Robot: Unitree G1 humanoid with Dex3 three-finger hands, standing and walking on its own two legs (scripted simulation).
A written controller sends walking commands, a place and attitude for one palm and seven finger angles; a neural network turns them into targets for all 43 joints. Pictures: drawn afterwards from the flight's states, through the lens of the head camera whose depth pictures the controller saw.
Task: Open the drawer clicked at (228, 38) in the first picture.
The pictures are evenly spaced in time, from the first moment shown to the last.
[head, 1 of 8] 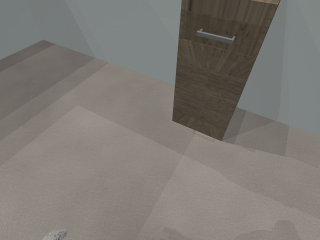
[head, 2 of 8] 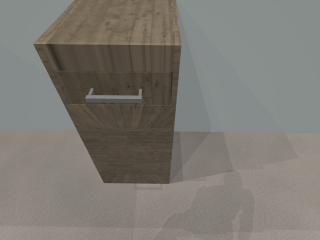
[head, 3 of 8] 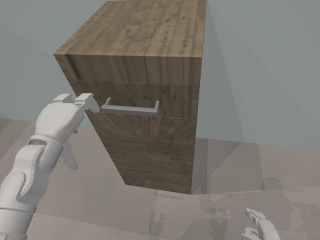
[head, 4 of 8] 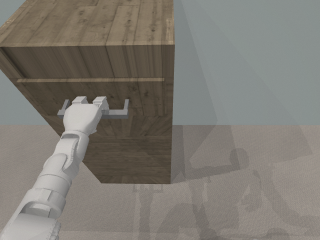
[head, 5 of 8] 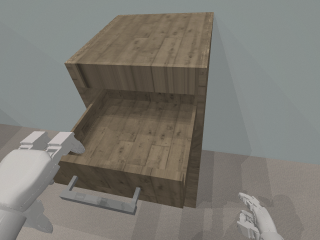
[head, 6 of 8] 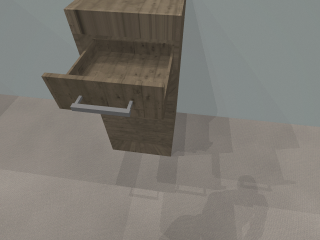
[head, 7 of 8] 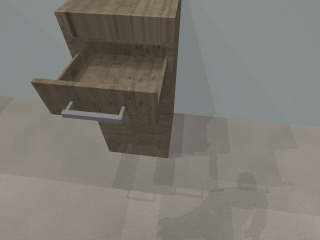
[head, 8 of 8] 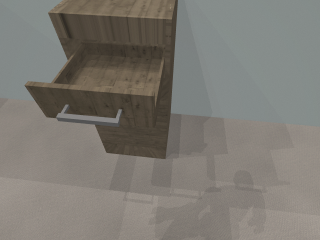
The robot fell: no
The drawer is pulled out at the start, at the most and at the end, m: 0.00 0.30 0.28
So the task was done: yes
